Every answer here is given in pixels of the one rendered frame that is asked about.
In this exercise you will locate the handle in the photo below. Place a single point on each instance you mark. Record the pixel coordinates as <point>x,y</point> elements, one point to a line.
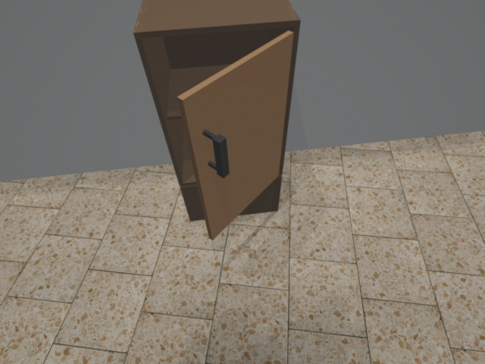
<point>220,153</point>

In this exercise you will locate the cupboard door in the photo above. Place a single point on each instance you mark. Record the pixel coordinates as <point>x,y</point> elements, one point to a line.
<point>246,103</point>

